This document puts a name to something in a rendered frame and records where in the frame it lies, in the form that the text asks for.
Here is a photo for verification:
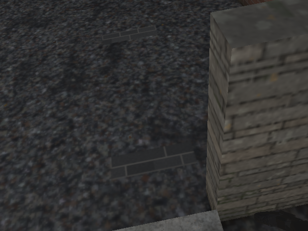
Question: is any right robot hand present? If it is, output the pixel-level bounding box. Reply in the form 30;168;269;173
254;210;308;231

